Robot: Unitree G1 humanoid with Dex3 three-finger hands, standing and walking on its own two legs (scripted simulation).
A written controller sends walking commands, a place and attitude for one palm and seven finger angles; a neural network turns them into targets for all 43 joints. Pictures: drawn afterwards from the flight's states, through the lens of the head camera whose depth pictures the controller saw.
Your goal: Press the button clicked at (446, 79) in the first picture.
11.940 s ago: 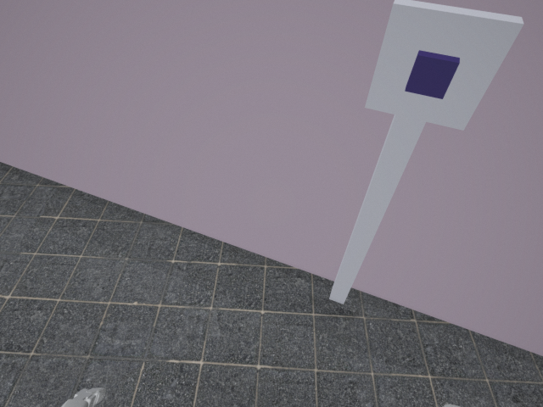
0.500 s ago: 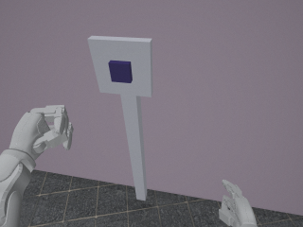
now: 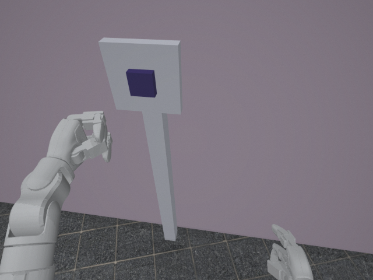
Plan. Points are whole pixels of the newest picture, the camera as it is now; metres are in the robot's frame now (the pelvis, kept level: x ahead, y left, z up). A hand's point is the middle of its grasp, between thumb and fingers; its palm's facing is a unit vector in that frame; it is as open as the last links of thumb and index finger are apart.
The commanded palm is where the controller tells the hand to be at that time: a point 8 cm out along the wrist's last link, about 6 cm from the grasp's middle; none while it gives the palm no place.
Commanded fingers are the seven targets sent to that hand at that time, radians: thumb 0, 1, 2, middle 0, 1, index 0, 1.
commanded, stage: aim a knuckle at the button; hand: left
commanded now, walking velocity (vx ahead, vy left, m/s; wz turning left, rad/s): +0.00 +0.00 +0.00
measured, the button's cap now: (142, 82) +0.50 +0.16 +0.21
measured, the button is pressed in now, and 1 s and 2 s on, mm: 0 0 0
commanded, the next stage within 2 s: press the button with the knuckle in 1.50 s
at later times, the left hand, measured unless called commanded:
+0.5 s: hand (135, 125) +0.36 +0.15 +0.18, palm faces -0.05 -1.00 -0.02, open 3.1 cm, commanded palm +0.35 +0.19 +0.19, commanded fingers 0.00 0.90 0.90 -1.30 -1.50 -1.30 -1.50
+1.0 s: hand (152, 114) +0.41 +0.12 +0.18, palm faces -0.03 -1.00 +0.00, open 3.1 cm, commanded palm +0.39 +0.18 +0.18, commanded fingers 0.00 0.90 0.90 -1.30 -1.50 -1.30 -1.50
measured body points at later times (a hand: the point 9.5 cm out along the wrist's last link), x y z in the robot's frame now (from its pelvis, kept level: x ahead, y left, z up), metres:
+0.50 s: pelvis +0.02 +0.01 +0.00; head -0.01 -0.01 +0.45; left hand +0.36 +0.20 +0.19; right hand +0.20 -0.21 -0.07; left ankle +0.04 +0.09 -0.73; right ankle -0.01 -0.07 -0.73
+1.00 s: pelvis +0.02 -0.01 +0.00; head +0.00 -0.02 +0.45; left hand +0.41 +0.18 +0.18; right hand +0.14 -0.26 -0.10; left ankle +0.04 +0.09 -0.73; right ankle -0.01 -0.07 -0.73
